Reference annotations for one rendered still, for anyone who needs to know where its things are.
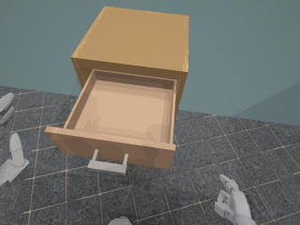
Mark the handle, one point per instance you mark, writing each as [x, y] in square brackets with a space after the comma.
[107, 167]

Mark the cabinet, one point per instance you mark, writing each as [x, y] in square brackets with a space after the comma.
[139, 42]

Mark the right robot hand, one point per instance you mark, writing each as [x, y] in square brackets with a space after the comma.
[231, 206]

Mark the left robot hand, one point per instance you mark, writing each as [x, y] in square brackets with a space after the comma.
[12, 168]

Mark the drawer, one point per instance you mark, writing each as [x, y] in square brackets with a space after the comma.
[121, 113]

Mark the robot right forearm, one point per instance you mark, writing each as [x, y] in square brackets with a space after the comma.
[243, 220]

